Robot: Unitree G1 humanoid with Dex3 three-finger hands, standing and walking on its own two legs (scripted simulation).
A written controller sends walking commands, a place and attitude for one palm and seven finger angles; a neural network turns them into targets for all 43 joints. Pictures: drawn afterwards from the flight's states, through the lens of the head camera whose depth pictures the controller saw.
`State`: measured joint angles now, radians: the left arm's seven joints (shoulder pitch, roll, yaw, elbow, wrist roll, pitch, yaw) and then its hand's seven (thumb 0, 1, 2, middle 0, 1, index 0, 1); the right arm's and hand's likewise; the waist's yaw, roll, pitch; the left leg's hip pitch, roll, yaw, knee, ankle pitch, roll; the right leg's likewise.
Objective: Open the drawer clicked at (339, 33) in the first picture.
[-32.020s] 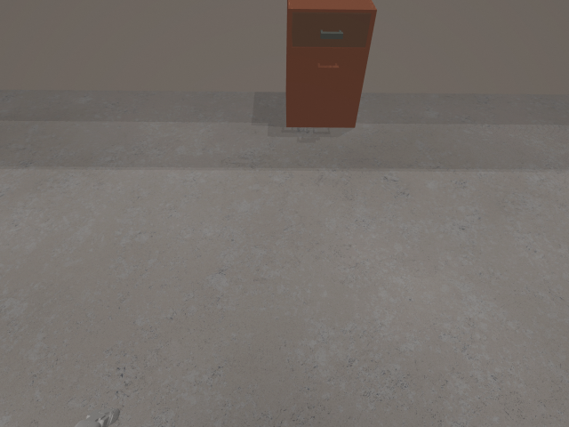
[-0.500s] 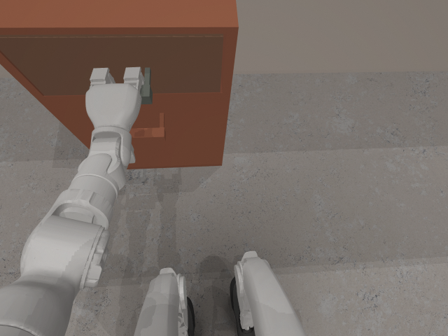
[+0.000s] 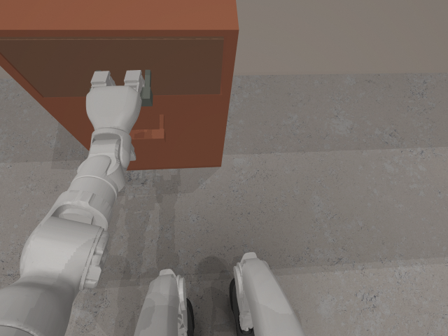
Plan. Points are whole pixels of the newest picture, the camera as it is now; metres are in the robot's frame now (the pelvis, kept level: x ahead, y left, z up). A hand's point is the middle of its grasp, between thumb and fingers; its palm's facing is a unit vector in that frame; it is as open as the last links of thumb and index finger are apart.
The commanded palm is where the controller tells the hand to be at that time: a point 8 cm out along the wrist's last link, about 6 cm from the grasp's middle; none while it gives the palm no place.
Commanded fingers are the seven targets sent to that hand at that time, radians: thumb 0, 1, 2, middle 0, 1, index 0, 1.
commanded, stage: close the thumb around the handle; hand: left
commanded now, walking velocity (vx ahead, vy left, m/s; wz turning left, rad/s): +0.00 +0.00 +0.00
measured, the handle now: (122, 86) +0.58 +0.14 -0.03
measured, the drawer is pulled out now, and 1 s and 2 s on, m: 0.00 0.03 0.12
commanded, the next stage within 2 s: pull the drawer open in 0.54 s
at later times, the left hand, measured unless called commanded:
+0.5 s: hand (125, 119) +0.52 +0.14 -0.05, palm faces -0.05 -0.03 -1.00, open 6.2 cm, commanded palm +0.49 +0.14 -0.01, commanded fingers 0.00 0.90 0.90 -0.40 -1.35 -0.40 -1.35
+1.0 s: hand (124, 134) +0.49 +0.14 -0.05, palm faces -0.06 -0.03 -1.00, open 6.3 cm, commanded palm +0.45 +0.14 -0.01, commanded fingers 0.00 0.90 0.90 -0.40 -1.35 -0.40 -1.35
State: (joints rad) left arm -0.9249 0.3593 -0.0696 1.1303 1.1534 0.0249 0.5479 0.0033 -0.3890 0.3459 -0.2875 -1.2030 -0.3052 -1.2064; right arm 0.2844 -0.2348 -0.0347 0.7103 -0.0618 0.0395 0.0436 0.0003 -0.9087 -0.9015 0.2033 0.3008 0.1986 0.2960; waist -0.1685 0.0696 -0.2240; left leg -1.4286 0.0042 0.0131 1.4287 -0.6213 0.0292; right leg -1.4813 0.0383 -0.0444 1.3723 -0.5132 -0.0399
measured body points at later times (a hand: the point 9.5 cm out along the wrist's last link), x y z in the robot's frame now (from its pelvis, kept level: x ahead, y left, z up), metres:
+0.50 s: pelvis +0.00 +0.00 +0.00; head +0.19 -0.01 +0.41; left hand +0.52 +0.14 +0.00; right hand +0.01 -0.26 -0.14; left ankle +0.01 +0.10 -0.58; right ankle +0.05 -0.10 -0.58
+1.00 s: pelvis +0.01 +0.00 +0.01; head +0.18 -0.01 +0.43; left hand +0.49 +0.14 +0.00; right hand +0.04 -0.26 -0.13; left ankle +0.01 +0.10 -0.58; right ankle +0.05 -0.10 -0.58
